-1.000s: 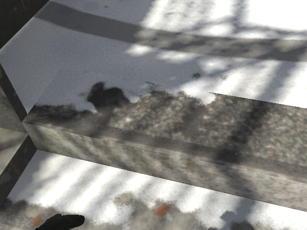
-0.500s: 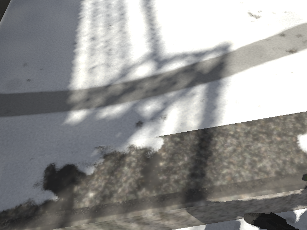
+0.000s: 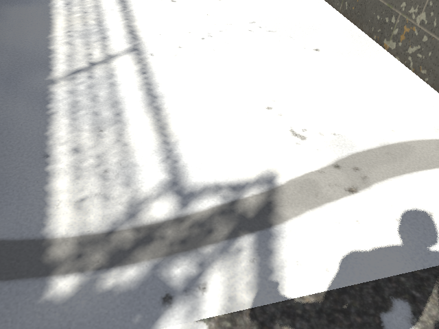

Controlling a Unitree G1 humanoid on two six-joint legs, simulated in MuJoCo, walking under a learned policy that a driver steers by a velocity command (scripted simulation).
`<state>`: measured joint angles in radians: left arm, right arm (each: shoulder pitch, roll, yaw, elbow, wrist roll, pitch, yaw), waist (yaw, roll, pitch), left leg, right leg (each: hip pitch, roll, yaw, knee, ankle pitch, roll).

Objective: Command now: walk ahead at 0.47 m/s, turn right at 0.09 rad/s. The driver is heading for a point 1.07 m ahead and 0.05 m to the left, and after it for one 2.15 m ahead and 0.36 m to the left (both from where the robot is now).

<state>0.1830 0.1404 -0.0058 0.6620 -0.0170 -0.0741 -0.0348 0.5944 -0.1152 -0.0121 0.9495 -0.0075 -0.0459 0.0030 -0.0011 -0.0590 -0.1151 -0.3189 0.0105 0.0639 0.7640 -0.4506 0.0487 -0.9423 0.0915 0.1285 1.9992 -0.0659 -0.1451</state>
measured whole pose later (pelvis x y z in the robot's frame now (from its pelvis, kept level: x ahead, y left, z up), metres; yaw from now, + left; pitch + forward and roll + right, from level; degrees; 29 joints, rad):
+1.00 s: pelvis +0.42 +0.08 +0.19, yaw +1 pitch +2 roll +0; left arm 0.26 0.19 0.00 0.97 0.01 -0.03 0.02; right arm 0.21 -0.18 0.00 0.92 -0.03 -0.03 -0.01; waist 0.02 -0.03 -0.04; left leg -0.36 0.00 0.03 0.54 -0.22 0.02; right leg -0.24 -0.06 -0.06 0.53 -0.33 0.04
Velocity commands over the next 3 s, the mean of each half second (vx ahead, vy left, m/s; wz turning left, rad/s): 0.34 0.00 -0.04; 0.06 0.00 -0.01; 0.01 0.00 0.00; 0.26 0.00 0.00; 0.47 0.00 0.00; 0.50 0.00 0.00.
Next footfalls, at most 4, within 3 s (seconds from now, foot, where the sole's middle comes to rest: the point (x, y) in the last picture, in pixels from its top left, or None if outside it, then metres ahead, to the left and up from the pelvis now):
0.36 right None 0.43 -0.07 -0.58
0.86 left None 0.49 0.18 -0.58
2.32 right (228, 228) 0.90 -0.05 -0.58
2.90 left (164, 160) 1.22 0.19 -0.58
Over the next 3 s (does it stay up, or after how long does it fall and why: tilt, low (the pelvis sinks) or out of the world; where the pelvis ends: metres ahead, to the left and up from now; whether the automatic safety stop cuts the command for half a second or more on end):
stays up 1.10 0.10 0.18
